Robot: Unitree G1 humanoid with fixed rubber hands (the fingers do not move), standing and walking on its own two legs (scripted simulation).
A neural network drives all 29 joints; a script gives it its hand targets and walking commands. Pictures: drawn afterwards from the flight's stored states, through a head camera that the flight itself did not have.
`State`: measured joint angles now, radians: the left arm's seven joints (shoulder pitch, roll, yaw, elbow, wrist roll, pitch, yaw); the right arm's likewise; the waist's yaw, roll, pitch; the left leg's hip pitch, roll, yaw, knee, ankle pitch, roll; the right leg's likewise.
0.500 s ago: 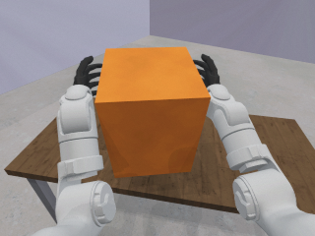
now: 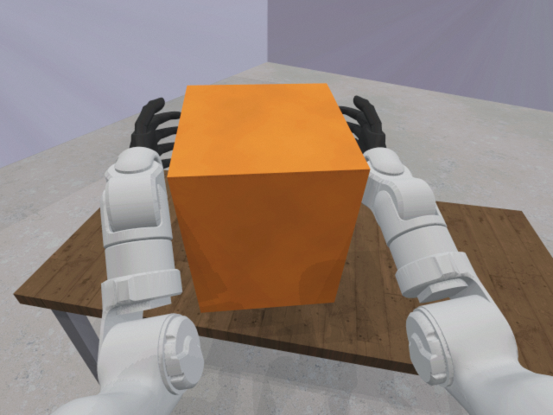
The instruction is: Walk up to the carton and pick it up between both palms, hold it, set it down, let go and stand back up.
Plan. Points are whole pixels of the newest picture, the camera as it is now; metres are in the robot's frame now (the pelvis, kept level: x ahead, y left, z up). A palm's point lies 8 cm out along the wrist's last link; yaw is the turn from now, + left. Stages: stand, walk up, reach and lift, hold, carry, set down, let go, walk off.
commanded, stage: hold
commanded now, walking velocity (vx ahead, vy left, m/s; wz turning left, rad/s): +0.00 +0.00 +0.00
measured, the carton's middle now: (263, 198) +0.37 +0.00 +0.19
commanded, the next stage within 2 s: none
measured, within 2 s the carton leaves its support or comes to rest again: neither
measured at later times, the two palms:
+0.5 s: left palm (147, 159) +0.37 +0.15 +0.26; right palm (369, 155) +0.36 -0.14 +0.26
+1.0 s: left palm (147, 157) +0.37 +0.15 +0.26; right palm (368, 153) +0.37 -0.14 +0.26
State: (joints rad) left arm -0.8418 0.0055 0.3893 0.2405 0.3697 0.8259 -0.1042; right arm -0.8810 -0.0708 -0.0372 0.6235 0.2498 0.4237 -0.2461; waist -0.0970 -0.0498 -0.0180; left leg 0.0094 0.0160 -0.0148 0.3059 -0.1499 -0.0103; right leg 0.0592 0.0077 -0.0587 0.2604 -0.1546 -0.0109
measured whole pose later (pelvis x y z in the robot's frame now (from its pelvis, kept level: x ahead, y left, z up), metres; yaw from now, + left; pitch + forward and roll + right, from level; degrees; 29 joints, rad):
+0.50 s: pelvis +0.00 +0.00 +0.00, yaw +0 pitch -10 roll -1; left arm -0.81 0.00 0.38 0.20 0.36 0.83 -0.11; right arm -0.86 -0.08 0.00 0.59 0.28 0.43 -0.26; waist -0.11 -0.05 -0.01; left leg 0.01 0.01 -0.02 0.32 -0.16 -0.01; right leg 0.07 0.01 -0.06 0.26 -0.16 -0.01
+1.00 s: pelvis +0.00 +0.00 +0.00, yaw +1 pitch -10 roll -1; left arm -0.83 0.01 0.38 0.23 0.36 0.82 -0.10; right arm -0.87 -0.07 -0.02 0.61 0.26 0.42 -0.26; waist -0.11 -0.05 -0.02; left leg 0.01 0.02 -0.03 0.32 -0.16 -0.01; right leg 0.07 0.01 -0.07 0.26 -0.16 -0.01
